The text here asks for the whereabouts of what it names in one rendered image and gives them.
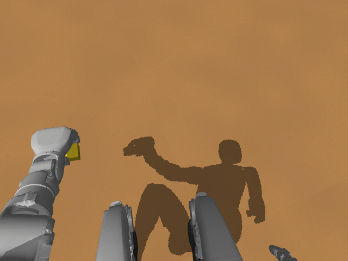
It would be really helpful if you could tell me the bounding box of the right robot foot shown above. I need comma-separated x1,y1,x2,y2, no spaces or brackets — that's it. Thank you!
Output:
188,219,203,261

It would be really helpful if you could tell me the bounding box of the left robot arm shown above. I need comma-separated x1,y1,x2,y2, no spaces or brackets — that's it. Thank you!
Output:
0,151,65,261

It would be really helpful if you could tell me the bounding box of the right robot hand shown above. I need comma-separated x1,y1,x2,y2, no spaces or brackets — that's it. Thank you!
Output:
269,245,298,261

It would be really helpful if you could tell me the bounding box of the left robot hand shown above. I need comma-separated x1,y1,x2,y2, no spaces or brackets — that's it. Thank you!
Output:
31,127,80,166

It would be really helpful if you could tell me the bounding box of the small box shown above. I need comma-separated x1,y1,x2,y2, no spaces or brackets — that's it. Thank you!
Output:
66,143,80,161

